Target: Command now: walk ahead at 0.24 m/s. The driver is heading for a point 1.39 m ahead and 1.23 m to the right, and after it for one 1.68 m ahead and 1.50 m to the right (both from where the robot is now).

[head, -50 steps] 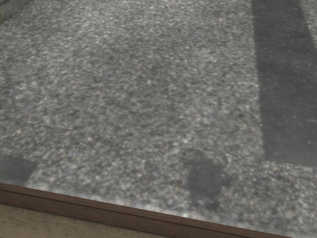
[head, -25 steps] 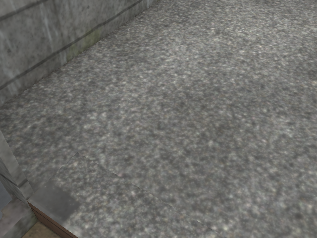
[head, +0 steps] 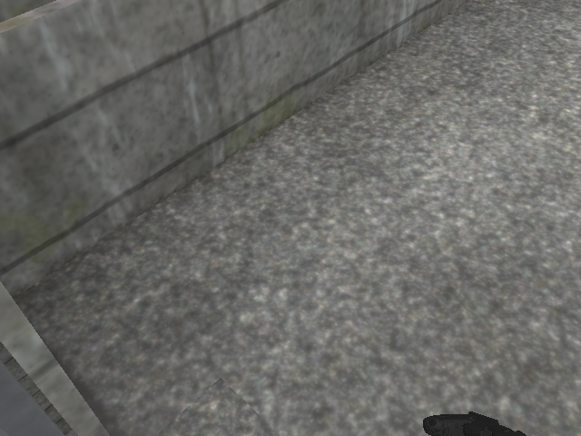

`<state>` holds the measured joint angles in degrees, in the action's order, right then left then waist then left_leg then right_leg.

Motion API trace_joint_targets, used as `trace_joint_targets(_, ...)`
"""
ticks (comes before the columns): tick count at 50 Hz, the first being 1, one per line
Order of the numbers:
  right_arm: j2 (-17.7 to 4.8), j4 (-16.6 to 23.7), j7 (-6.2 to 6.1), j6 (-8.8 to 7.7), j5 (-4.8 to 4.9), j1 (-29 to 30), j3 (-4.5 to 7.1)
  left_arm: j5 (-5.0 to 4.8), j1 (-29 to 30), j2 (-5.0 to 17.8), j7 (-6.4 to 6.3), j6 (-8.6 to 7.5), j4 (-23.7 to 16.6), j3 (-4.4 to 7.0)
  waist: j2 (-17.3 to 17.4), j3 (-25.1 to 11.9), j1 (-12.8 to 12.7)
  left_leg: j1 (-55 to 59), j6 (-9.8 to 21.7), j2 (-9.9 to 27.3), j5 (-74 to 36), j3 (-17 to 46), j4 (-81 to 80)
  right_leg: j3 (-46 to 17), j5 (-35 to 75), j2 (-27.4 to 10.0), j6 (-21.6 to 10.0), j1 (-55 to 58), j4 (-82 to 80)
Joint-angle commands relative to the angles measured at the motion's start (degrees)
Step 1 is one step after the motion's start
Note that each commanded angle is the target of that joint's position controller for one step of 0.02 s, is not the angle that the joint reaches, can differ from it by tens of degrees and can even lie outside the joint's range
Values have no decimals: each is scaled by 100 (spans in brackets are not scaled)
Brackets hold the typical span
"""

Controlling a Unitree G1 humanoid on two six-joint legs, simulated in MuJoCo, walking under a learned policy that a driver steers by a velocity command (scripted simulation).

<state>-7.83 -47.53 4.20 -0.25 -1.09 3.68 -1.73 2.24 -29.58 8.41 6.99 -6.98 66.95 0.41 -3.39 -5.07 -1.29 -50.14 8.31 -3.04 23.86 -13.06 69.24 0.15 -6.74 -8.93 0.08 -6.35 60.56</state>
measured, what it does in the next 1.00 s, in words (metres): climbs, turning right: right foot, then left foot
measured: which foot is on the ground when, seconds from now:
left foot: down 0.00-0.48, up 0.50-0.78, down 0.80-1.00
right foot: up 0.00-0.46, down 0.48-0.80, up 0.82-1.00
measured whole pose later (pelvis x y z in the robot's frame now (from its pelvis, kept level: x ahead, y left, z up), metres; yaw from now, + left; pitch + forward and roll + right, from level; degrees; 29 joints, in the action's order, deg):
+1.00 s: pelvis +0.20 -0.05 +0.12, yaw -31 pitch +3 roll +0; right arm -12.0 -37.4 -3.9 -0.6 -1.1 -8.8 3.0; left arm -1.6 -6.7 16.9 -0.7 1.4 34.9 5.5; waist -1.9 -0.1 1.8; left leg -19.7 1.1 2.1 12.5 -2.9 29.1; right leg -2.3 -22.9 0.8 3.9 -35.5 70.8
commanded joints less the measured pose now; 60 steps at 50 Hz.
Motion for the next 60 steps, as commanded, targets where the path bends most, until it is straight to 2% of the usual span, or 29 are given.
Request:
trace_joint_targets(1,-1042,-766,-543,-202,81,-1709,553,-714,1109,279,-539,-1,-1420,265,12,-539,590,3798,879,1856,-2924,4000,-3475,-429,-561,622,-326,-3198,4133)
trace_joint_targets(2,-782,-993,-264,-228,-429,-2030,319,-112,461,-67,-215,-135,-484,82,666,-612,814,3186,987,2019,-2786,4350,-3751,-1457,-149,789,-680,-3621,5026)
trace_joint_targets(5,77,-1063,-66,-409,-436,-874,163,-64,1187,-527,-327,-24,-1040,-124,-282,78,-179,1843,800,1939,-3178,2957,-4420,-1191,-733,456,-998,-4131,5185)
trace_joint_targets(7,154,-813,-215,-611,-367,-356,213,-17,1364,-267,-362,87,-1168,-122,-12,46,-519,1903,368,1459,-2628,1481,-5155,-850,-804,264,-834,-3813,3973)
trace_joint_targets(9,-287,-493,-378,-789,-338,-23,323,18,1121,290,-263,36,-1216,4,264,-28,-638,1407,173,1055,-3293,647,-5480,-513,-205,436,-358,-2807,3263)
trace_joint_targets(11,-723,-424,-446,-808,-363,-522,420,7,1561,665,-101,-5,-1372,111,317,77,-294,2308,87,1058,-3893,289,-5540,-450,442,393,-10,-3005,2129)
trace_joint_targets(14,-1018,-474,-421,-847,-278,-948,500,-4,2638,619,-120,206,-1824,123,702,201,-9,3681,164,1347,-5179,92,-5391,-183,372,216,12,-3092,-117)
trace_joint_targets(16,-1260,-428,-289,-936,-258,-1104,626,36,2725,582,-282,356,-1916,153,812,225,40,4460,457,1786,-5958,270,-5274,-170,-79,165,89,-3099,-720)
trace_joint_targets(20,-1413,-182,-385,-896,-254,-951,808,48,2752,499,-383,402,-2174,182,564,208,128,5628,532,2174,-6054,327,-5235,-131,-561,163,4,-3085,-1698)
trace_joint_targets(21,-1621,-153,-614,-479,380,-1076,837,-535,2887,893,-519,564,-2342,360,820,236,60,5444,116,1893,-5799,311,-4551,484,-1027,669,-152,-2672,-2340)
trace_joint_targets(22,-1596,-71,-707,-276,499,-1033,858,-529,2606,991,-561,618,-2289,449,578,89,-102,5489,-61,1687,-6014,141,-3879,726,-557,960,-301,-2202,-3029)
trace_joint_targets(23,-1602,42,-717,-187,494,-965,862,-418,2149,1093,-613,632,-2191,544,421,-119,-315,5255,-277,1401,-5684,120,-3187,690,96,1163,-533,-1453,-3602)
trace_joint_targets(24,-1517,245,-746,-174,411,-756,863,-242,1537,1534,-702,664,-2142,737,94,-258,-594,4062,-532,1083,-4269,210,-2055,-278,1499,711,-877,-311,-3538)
trace_joint_targets(25,-865,630,-731,-219,148,-549,726,-108,1561,2035,-798,723,-2221,840,-1254,-176,-184,1857,-974,-24,339,261,-397,-2165,3705,-300,-1739,741,-3436)
trace_joint_targets(26,-700,580,-661,-226,125,-798,655,-53,1701,1663,-821,713,-2381,717,-927,-748,-161,1229,-1049,-114,831,1339,492,-2735,3405,-673,-2256,870,-3689)
trace_joint_targets(29,-817,662,-694,-276,229,-561,653,-344,2515,1043,-904,692,-2860,578,-144,-456,72,1023,-1116,352,602,1481,-878,-1855,1869,-110,-1389,269,-3741)
trace_joint_targets(32,-873,793,-705,-270,138,-435,577,-133,2433,1181,-1002,621,-3157,566,-323,-1037,67,1984,-1104,348,335,1588,-1569,-2185,2928,-318,-1405,-62,-3568)
trace_joint_targets(39,-892,948,-587,-222,129,-923,600,-402,2435,1382,-978,771,-3538,651,-271,-594,372,3393,-903,69,-1362,1471,-3865,-2161,1003,336,-982,-1367,-3299)
trace_joint_targets(40,-1084,929,-603,-214,78,-1175,677,-389,2371,1203,-960,778,-3592,621,-27,-549,404,3976,-713,509,-1713,1814,-4213,-1961,154,598,-748,-1857,-2919)
trace_joint_targets(41,-1523,1006,-691,-140,-69,-1283,771,-280,2249,828,-939,749,-3670,535,1070,-277,225,4434,-184,1776,-2729,2897,-4633,-1109,-1678,1236,-416,-2900,-1707)
trace_joint_targets(42,-1712,1169,-718,-140,-241,-1125,831,-289,2108,1044,-907,669,-3799,573,2638,-303,151,3948,927,2996,-3069,4518,-5250,-308,-3135,1548,-51,-3435,-140)
trace_joint_targets(43,-1365,1429,-789,-150,-239,-908,747,-362,2063,1429,-843,615,-3666,719,1910,-350,104,3875,1115,2874,-2382,4521,-5320,-651,-2851,1187,67,-3431,990)
trace_joint_targets(45,-1077,1615,-842,-167,-21,-534,644,-363,1974,1306,-804,736,-3425,682,848,-15,-8,3724,534,2073,-1492,3270,-5077,-555,-2118,988,272,-3552,1719)
trace_joint_targets(48,-1089,1549,-838,-135,3,-676,620,-414,2278,984,-763,790,-3558,517,800,90,148,3819,392,1613,-2290,2330,-4983,-235,-1557,916,447,-3503,1471)
trace_joint_targets(52,-1448,1447,-793,-16,47,-978,753,-375,2739,692,-643,772,-3817,296,1232,-131,371,4085,443,1661,-2632,1725,-4832,118,-1833,694,435,-2585,-672)
trace_joint_targets(55,-1678,1348,-713,27,115,-1230,849,-421,2484,1014,-567,798,-3760,384,1484,-152,386,4110,480,1990,-2690,1805,-4701,389,-1535,717,252,-1989,-1730)
trace_joint_targets(58,-1521,1171,-656,16,223,-1386,837,-352,1837,1247,-542,825,-3555,548,1186,-133,66,3416,-154,1698,-2047,1329,-3880,361,-523,976,-219,-570,-3420)
trace_joint_targets(59,-1199,1212,-632,1,108,-1433,783,-299,1676,1746,-601,790,-3636,691,-105,-79,146,2341,-735,1151,-753,634,-2517,-1140,1015,-4,-598,165,-3808)
trace_joint_targets(60,-1098,1592,-685,-71,-38,-973,697,-159,1808,2365,-627,761,-3829,816,-1789,51,66,699,-1148,273,1173,663,-1430,-3088,1743,-1309,-1615,330,-4024)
